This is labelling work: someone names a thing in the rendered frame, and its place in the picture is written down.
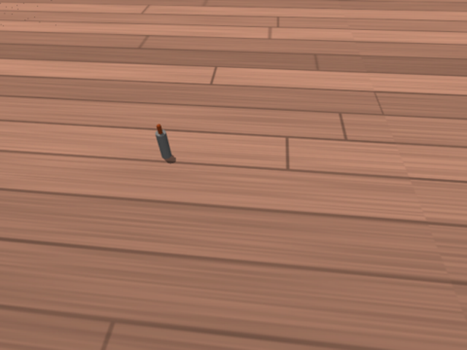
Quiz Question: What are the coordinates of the bottle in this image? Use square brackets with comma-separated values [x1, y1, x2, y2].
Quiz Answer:
[155, 124, 171, 159]

